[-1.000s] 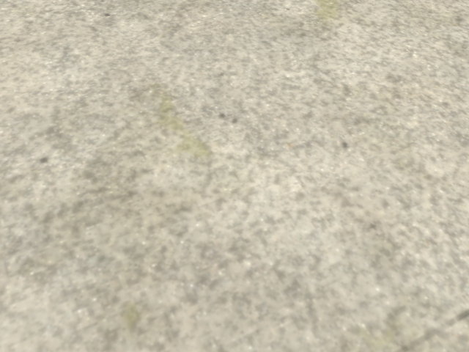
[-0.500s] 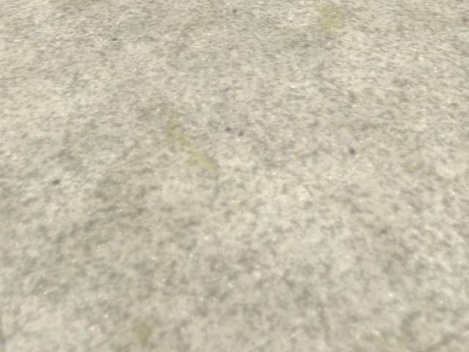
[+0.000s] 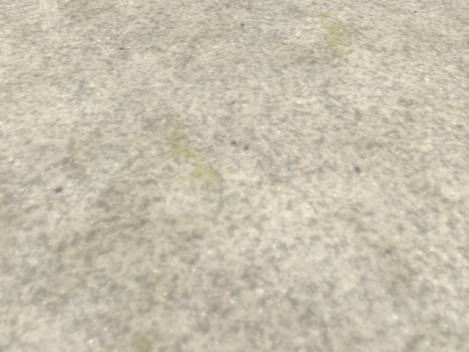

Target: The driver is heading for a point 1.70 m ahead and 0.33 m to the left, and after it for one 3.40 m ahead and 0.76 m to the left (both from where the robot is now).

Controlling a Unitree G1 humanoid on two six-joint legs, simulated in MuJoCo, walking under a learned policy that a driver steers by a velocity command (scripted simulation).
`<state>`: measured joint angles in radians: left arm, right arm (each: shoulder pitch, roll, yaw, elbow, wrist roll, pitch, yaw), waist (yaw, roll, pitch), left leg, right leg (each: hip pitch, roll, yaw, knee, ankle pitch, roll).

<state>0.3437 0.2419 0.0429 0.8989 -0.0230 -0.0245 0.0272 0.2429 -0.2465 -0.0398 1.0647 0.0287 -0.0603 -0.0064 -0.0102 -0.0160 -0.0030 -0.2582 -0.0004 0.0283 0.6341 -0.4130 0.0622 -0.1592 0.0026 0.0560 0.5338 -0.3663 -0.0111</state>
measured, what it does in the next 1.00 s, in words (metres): walks ahead: right foot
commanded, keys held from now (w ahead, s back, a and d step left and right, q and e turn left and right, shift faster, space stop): w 1.00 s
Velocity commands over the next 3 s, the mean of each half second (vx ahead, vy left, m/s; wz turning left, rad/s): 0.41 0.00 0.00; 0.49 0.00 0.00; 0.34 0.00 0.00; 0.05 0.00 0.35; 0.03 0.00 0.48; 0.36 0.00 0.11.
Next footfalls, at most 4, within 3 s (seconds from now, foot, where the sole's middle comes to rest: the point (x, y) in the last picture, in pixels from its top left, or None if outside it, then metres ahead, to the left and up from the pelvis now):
0.50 right None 0.40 -0.13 -0.77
1.02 left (201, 298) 0.71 0.11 -0.77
1.48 right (266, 243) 0.91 -0.10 -0.77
1.90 left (195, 271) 0.81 0.13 -0.77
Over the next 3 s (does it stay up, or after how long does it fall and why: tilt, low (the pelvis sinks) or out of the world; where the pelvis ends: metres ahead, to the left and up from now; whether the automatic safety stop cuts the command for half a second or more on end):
stays up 0.92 0.13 0.02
